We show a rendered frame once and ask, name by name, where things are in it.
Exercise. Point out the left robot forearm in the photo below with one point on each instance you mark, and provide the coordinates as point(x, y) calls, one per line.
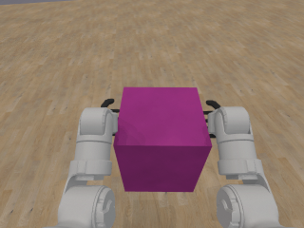
point(93, 146)

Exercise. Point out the right robot hand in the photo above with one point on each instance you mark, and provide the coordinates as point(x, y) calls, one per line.
point(215, 105)

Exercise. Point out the right robot forearm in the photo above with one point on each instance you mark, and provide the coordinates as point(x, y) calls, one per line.
point(236, 148)

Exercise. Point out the right robot upper arm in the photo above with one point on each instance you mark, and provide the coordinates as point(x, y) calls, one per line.
point(246, 206)

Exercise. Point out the carton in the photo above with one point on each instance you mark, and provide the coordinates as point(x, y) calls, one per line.
point(162, 142)

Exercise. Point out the left robot upper arm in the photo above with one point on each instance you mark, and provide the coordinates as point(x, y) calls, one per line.
point(87, 206)

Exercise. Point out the left robot hand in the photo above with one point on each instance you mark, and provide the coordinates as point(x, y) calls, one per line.
point(108, 102)

